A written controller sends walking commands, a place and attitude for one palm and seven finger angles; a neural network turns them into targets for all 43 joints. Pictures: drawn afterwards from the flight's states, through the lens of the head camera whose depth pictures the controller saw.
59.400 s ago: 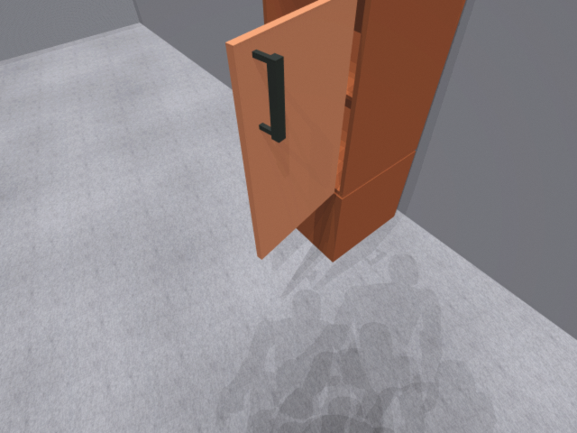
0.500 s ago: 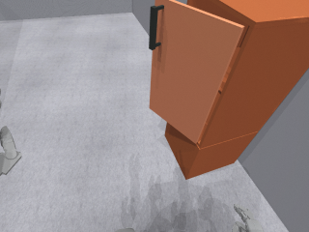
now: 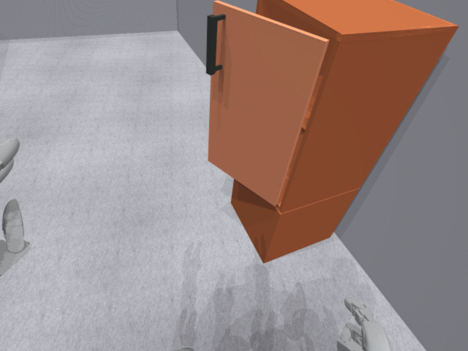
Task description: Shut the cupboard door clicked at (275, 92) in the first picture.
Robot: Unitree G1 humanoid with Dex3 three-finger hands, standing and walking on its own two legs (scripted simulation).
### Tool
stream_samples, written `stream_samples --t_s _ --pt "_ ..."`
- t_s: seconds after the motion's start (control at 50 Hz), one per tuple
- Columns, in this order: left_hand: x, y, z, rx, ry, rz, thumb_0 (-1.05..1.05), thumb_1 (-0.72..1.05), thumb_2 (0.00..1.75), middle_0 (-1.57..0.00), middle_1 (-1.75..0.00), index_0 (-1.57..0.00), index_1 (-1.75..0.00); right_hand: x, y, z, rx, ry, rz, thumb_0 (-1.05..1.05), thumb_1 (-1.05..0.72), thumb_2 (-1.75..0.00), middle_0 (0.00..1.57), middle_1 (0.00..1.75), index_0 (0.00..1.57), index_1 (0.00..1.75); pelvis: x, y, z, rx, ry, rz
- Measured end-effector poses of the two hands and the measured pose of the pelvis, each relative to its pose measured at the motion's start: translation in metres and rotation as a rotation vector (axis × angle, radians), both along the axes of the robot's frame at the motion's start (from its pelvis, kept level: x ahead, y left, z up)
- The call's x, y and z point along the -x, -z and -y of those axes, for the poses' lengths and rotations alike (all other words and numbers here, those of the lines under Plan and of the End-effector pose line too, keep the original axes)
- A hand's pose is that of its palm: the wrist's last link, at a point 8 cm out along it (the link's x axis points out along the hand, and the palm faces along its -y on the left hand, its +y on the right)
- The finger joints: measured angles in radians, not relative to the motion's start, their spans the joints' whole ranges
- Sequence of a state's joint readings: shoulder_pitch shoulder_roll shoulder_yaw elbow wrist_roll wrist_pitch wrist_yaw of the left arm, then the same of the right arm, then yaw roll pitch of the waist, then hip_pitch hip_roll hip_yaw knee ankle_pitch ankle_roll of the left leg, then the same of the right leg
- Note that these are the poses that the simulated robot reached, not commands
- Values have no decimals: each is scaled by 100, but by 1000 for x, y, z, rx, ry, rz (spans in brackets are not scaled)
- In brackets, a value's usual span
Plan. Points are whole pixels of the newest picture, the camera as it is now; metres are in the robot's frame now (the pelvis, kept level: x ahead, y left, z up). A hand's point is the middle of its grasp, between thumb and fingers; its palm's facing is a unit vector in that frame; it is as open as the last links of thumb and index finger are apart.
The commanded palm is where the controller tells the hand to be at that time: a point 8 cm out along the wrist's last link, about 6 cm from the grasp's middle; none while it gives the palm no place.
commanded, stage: stop stepping back and stand still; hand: left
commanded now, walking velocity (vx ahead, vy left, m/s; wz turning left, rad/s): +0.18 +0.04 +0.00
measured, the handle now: (216, 45) +0.86 +0.10 +0.16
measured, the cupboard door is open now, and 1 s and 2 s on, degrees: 25 25 25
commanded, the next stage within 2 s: let the arm hang, fingers relaxed in 1.04 s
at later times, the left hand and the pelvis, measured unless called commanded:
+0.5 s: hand out of the picture +0.17 +0.29 +0.17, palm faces +0.40 -0.80 -0.46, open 7.4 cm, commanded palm +0.12 +0.32 +0.19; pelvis -0.02 +0.02 +0.01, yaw -1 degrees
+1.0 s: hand (25, 234) +0.21 +0.28 +0.17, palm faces +0.39 -0.80 -0.45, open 7.4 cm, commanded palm +0.16 +0.31 +0.19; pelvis +0.01 +0.01 +0.01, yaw -2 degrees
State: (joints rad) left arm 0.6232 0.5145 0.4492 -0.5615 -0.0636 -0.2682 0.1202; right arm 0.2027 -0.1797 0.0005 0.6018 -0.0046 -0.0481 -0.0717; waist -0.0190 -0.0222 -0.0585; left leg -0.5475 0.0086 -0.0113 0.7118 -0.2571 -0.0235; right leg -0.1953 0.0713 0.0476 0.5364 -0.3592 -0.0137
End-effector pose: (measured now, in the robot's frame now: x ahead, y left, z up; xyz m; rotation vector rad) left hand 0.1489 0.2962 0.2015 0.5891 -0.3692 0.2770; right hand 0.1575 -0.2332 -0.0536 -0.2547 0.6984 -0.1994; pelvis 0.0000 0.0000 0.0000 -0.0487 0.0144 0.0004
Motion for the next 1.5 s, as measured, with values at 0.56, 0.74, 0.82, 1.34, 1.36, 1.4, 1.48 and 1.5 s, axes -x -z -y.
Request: stream_samples --t_s 0.56,0.74,0.82,1.34,1.36,1.4,1.48,1.5 --pt "20 20 -36 144 -166 -103 2 89 90 -21 -30 -22 -31 50 16 -27 -45 5 -75 2 -90 -90 20 30 20 30 18 -10 -24 -14 18 14" --pt "-5 23 -26 177 -155 -76 2 89 90 -21 -30 -21 -31 28 4 -13 -12 2 -35 2 -90 -90 20 30 20 30 9 -12 -18 -33 16 3" --pt "-14 18 -19 130 -114 -90 2 89 90 -21 -30 -21 -31 18 2 -10 -23 10 -21 2 -90 -90 20 30 20 30 3 -11 -15 -34 27 -8" --pt "17 262 -2 374 -189 -1105 1 91 90 -20 -30 -20 -30 54 55 5 -29 -21 -253 1 -90 -90 20 30 20 30 16 5 -28 -26 -4 25" --pt "33 284 7 411 -193 -1199 1 91 90 -20 -30 -20 -30 65 56 6 -21 -8 -291 1 -90 -90 20 30 20 30 16 5 -28 -26 -6 30" --pt "68 320 27 485 -199 -1369 1 91 90 -20 -30 -20 -30 89 58 6 -6 19 -377 1 -90 -90 20 30 20 30 16 4 -28 -26 -8 38" --pt "140 353 50 604 -271 -1612 2 95 90 -20 -30 -21 -30 140 58 0 5 60 -568 1 -91 -90 20 30 20 30 16 -1 -28 -26 -12 33" --pt "157 354 51 623 -295 -1656 2 96 90 -20 -30 -21 -30 151 58 -3 3 67 -612 1 -91 -90 20 30 20 30 15 -3 -28 -27 -14 30"
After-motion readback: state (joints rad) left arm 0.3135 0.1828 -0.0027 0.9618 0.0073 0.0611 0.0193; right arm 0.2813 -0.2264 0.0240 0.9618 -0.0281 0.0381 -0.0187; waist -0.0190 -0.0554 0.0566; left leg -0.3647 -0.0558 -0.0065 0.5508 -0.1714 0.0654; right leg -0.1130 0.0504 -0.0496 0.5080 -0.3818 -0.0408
